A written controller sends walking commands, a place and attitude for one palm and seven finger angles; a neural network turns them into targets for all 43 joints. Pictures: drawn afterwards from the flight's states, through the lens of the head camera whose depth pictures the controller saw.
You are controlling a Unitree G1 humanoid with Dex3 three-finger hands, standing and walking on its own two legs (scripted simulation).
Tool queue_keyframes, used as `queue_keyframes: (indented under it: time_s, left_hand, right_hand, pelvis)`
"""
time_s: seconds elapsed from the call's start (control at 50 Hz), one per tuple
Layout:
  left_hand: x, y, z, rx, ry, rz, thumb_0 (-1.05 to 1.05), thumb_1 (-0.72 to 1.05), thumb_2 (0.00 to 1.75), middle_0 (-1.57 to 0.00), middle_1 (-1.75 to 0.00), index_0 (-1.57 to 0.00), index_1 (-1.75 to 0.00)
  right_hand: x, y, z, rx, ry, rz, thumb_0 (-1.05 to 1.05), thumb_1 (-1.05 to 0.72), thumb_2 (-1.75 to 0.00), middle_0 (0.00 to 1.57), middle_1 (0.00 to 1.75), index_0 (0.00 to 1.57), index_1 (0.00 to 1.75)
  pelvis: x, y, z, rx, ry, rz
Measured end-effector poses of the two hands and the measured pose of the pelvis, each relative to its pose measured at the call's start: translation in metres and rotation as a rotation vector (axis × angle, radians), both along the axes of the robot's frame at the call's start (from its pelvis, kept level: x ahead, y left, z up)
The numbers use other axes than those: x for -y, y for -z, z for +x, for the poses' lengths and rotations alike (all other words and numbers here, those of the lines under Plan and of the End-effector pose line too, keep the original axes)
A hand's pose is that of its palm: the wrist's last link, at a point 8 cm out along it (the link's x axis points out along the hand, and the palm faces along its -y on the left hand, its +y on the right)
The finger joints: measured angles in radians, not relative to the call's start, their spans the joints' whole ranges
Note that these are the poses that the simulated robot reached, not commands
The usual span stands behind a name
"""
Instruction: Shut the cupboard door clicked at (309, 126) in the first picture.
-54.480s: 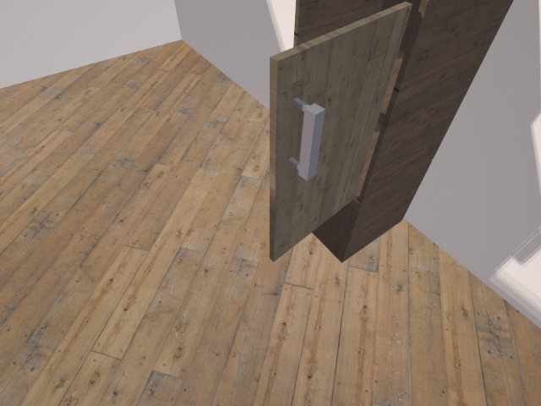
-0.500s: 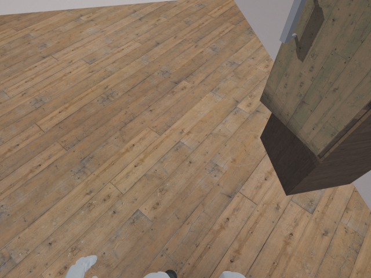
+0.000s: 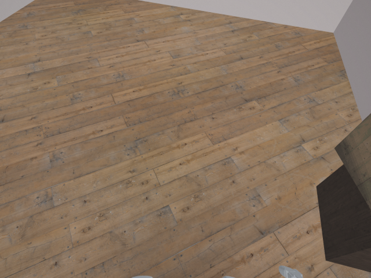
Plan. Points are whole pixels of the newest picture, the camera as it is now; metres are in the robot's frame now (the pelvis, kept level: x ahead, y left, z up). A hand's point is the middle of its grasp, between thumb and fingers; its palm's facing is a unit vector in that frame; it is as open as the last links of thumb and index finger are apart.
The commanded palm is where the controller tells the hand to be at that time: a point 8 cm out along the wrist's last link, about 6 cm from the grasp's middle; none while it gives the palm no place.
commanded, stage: walk to a spot facing it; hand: left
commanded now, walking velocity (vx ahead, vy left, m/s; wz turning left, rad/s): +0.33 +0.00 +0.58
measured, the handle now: out of the picture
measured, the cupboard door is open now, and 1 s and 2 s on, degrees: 19 19 19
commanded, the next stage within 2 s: turn to face it in 0.80 s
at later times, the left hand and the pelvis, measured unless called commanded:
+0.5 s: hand (122, 251) +0.19 +0.16 -0.13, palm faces +0.32 -0.92 -0.23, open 7.3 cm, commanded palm none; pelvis +0.17 -0.04 +0.02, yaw +18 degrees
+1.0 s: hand (82, 219) +0.26 +0.29 -0.15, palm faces +0.57 -0.79 -0.23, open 7.4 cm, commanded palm none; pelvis +0.31 +0.07 +0.01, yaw +33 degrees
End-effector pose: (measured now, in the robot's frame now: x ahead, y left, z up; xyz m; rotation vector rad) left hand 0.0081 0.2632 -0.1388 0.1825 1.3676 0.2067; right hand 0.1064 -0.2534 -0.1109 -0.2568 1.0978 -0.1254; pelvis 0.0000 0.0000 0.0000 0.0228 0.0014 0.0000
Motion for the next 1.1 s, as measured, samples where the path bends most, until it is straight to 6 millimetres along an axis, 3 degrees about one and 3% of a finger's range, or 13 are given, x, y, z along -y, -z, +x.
queue_keyframes:
  time_s: [0.1, 0.24, 0.3, 0.34, 0.44, 0.56, 0.64, 0.72, 0.78, 0.82, 0.88, 0.98, 1.1]
  left_hand:
    - [-0.005, -0.018, 0.034, 0.064, -0.028, 0.006, 0.01, 0.91, 0.9, -0.2, -0.29, -0.19, -0.3]
    - [0.012, -0.036, 0.122, 0.217, -0.014, 0.027, 0.01, 0.91, 0.9, -0.2, -0.29, -0.19, -0.3]
    - [0.024, -0.036, 0.158, 0.291, -0.014, 0.051, 0.01, 0.91, 0.9, -0.2, -0.29, -0.19, -0.3]
    - [0.032, -0.037, 0.17, 0.324, -0.042, 0.061, 0.01, 0.91, 0.9, -0.2, -0.29, -0.2, -0.3]
    - [0.053, -0.041, 0.166, 0.27, -0.152, 0.039, 0.01, 0.9, 0.9, -0.2, -0.29, -0.2, -0.3]
    - [0.061, -0.035, 0.14, 0.165, -0.314, 0.019, 0.0, 0.94, 0.9, -0.2, -0.3, -0.2, -0.3]
    - [0.064, -0.026, 0.117, 0.071, -0.405, -0.014, 0.0, 0.93, 0.9, -0.2, -0.29, -0.2, -0.3]
    - [0.063, -0.014, 0.096, -0.03, -0.494, -0.055, 0.0, 0.92, 0.9, -0.2, -0.29, -0.2, -0.3]
    - [0.051, 0.001, 0.087, -0.096, -0.541, -0.085, 0.01, 0.91, 0.9, -0.2, -0.29, -0.2, -0.3]
    - [0.034, 0.009, 0.092, -0.115, -0.554, -0.087, 0.01, 0.91, 0.9, -0.2, -0.29, -0.2, -0.3]
    - [-0.001, 0.008, 0.124, -0.049, -0.568, -0.041, 0.01, 0.91, 0.9, -0.2, -0.29, -0.2, -0.3]
    - [-0.052, -0.014, 0.201, 0.137, -0.553, 0.029, 0.01, 0.91, 0.9, -0.19, -0.29, -0.19, -0.3]
    - [-0.073, -0.029, 0.281, 0.216, -0.496, 0.037, 0.01, 0.91, 0.9, -0.19, -0.29, -0.19, -0.3]
  right_hand:
    - [-0.008, -0.002, 0.001, -0.066, -0.022, 0.01, 0.0, -0.91, -0.89, 0.2, 0.3, 0.21, 0.3]
    - [0.005, 0.014, 0.0, -0.223, -0.009, 0.051, 0.0, -0.9, -0.89, 0.2, 0.3, 0.21, 0.3]
    - [0.019, 0.031, 0.012, -0.276, -0.01, 0.063, 0.0, -0.9, -0.89, 0.2, 0.3, 0.21, 0.3]
    - [0.026, 0.035, 0.03, -0.305, -0.032, 0.057, 0.0, -0.9, -0.89, 0.2, 0.3, 0.21, 0.3]
    - [0.028, 0.019, 0.103, -0.265, -0.104, 0.048, 0.01, -0.91, -0.89, 0.2, 0.3, 0.2, 0.3]
    - [-0.003, 0.002, 0.208, -0.171, -0.239, 0.053, 0.0, -0.91, -0.9, 0.19, 0.3, 0.2, 0.3]
    - [-0.045, -0.002, 0.281, -0.108, -0.364, 0.059, 0.0, -0.91, -0.9, 0.19, 0.3, 0.2, 0.3]
    - [-0.102, -0.004, 0.352, -0.027, -0.489, 0.064, 0.0, -0.91, -0.9, 0.19, 0.3, 0.2, 0.3]
    - [-0.143, 0.0, 0.397, 0.072, -0.556, 0.062, 0.0, -0.91, -0.9, 0.19, 0.3, 0.2, 0.3]
    - [-0.159, 0.003, 0.414, 0.115, -0.572, 0.052, 0.0, -0.91, -0.89, 0.19, 0.3, 0.2, 0.3]
    - [-0.169, 0.001, 0.42, 0.082, -0.591, 0.021, 0.0, -0.91, -0.89, 0.19, 0.3, 0.2, 0.3]
    - [-0.172, -0.002, 0.413, -0.034, -0.584, -0.006, 0.0, -0.91, -0.89, 0.2, 0.3, 0.2, 0.3]
    - [-0.168, 0.003, 0.405, -0.14, -0.492, 0.007, 0.0, -0.92, -0.89, 0.2, 0.3, 0.21, 0.3]
  pelvis:
    - [0.001, -0.013, 0.022, -0.006, -0.051, -0.012]
    - [0.018, -0.013, 0.07, -0.003, -0.114, -0.006]
    - [0.032, -0.002, 0.097, 0.0, -0.155, 0.003]
    - [0.037, -0.001, 0.11, 0.009, -0.192, -0.004]
    - [0.04, -0.016, 0.146, 0.002, -0.269, -0.003]
    - [0.033, -0.024, 0.188, -0.007, -0.368, -0.011]
    - [0.019, -0.022, 0.212, -0.001, -0.424, -0.021]
    - [-0.006, -0.013, 0.237, 0.008, -0.468, -0.023]
    - [-0.034, 0.004, 0.256, 0.011, -0.484, -0.034]
    - [-0.045, 0.011, 0.264, 0.018, -0.508, -0.034]
    - [-0.056, 0.006, 0.278, 0.015, -0.536, -0.028]
    - [-0.071, -0.01, 0.305, 0.004, -0.583, -0.035]
    - [-0.086, -0.02, 0.348, 0.008, -0.561, -0.025]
